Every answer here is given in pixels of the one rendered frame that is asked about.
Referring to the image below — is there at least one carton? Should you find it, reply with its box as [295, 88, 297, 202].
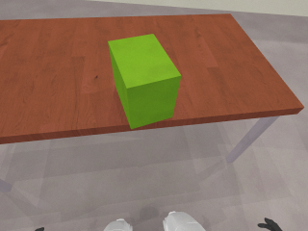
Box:
[108, 34, 182, 129]

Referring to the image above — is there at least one left robot thigh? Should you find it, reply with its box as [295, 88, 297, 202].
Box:
[104, 220, 133, 231]

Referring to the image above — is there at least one robot thigh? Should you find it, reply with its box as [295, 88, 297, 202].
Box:
[104, 220, 133, 231]
[163, 212, 206, 231]

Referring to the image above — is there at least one robot right hand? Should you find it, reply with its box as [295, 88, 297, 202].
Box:
[257, 218, 282, 231]

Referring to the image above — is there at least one table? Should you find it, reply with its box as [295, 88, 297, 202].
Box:
[0, 13, 305, 193]

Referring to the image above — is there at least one right robot thigh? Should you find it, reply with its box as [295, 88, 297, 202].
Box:
[163, 212, 206, 231]

